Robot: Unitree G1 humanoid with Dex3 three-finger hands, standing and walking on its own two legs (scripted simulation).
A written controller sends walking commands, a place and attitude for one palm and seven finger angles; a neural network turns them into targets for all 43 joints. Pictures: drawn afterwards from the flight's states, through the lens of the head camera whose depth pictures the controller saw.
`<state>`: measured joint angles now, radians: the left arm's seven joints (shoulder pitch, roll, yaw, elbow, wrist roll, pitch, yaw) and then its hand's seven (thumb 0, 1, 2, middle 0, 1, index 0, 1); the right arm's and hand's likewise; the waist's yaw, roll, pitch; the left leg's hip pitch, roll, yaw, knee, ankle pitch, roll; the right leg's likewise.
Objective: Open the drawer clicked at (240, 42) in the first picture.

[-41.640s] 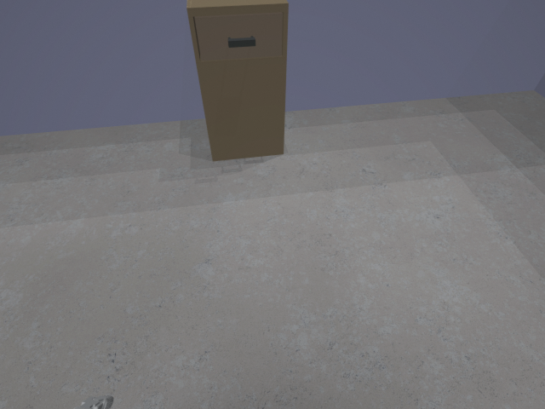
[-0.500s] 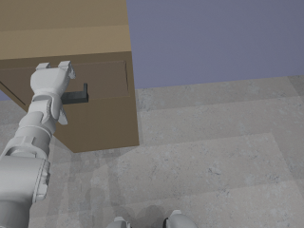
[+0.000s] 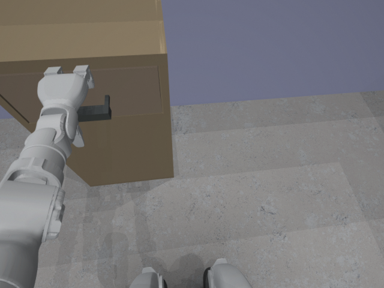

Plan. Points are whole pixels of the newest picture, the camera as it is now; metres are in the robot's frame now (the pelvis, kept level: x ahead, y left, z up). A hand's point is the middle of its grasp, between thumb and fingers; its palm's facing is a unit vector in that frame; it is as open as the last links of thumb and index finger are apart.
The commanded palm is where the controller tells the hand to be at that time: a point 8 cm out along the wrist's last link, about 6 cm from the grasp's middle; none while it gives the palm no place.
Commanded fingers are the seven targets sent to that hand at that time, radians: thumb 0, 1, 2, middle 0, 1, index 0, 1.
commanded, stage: re-aim the fingers above the handle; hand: left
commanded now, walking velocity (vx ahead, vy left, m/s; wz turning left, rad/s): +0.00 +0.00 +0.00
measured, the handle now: (86, 106) +0.56 +0.22 -0.04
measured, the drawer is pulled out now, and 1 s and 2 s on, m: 0.00 0.00 0.00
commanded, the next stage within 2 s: lower the fingers behind the handle in 1.00 s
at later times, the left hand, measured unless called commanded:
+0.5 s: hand (74, 107) +0.51 +0.22 +0.02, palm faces -0.07 -0.01 -1.00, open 13.7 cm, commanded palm +0.52 +0.22 +0.07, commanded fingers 0.00 -0.50 0.30 -0.30 -1.20 -0.30 -1.20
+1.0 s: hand (74, 107) +0.51 +0.22 +0.02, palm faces -0.06 -0.02 -1.00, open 13.6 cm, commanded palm +0.51 +0.23 +0.07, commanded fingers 0.00 -0.50 0.30 -0.30 -1.20 -0.30 -1.20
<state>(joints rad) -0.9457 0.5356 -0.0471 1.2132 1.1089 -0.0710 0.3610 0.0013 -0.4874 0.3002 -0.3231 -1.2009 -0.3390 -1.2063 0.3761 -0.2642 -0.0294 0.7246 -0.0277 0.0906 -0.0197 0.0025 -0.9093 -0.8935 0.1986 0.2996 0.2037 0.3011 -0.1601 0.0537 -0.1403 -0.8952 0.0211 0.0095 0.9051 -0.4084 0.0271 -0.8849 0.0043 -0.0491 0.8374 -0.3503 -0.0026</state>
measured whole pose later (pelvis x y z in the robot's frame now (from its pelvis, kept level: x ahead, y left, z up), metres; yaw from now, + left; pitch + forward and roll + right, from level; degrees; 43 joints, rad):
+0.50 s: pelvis -0.02 +0.00 -0.01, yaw +0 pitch +23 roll -2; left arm -1.00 0.57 -0.04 1.25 1.11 -0.07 0.34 0.00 -0.49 0.30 -0.32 -1.20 -0.35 -1.21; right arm 0.39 -0.27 -0.01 0.71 -0.03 0.07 -0.03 0.00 -0.91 -0.89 0.20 0.30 0.20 0.30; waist -0.19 0.05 -0.13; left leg -0.96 0.02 0.01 0.95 -0.40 0.03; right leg -0.94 0.00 -0.05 0.87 -0.34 0.00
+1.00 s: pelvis -0.02 +0.01 -0.01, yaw -1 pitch +23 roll -3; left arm -0.99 0.58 -0.01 1.23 1.12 -0.09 0.34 0.00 -0.49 0.30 -0.33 -1.22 -0.36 -1.21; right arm 0.38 -0.27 0.00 0.70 -0.03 0.09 -0.04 0.00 -0.91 -0.89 0.20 0.30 0.20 0.30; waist -0.19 0.05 -0.13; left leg -0.96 0.02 0.02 0.95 -0.40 0.04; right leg -0.95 0.01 -0.03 0.87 -0.33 0.01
